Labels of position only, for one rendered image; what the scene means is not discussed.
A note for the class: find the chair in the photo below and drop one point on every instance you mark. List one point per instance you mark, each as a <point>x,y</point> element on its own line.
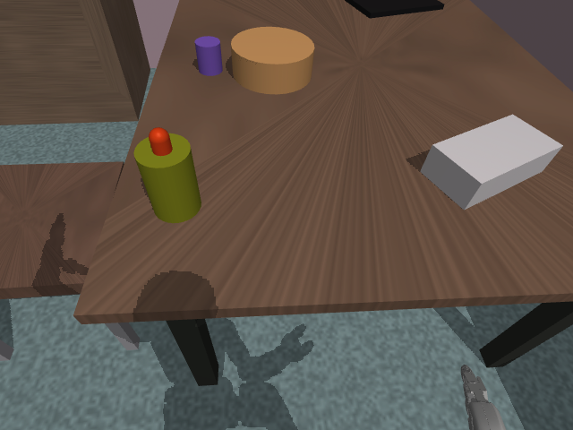
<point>51,218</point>

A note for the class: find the right robot hand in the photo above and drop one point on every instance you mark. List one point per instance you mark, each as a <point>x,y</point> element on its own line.
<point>483,415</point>

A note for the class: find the table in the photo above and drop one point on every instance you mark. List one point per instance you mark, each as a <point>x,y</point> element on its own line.
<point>313,202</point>

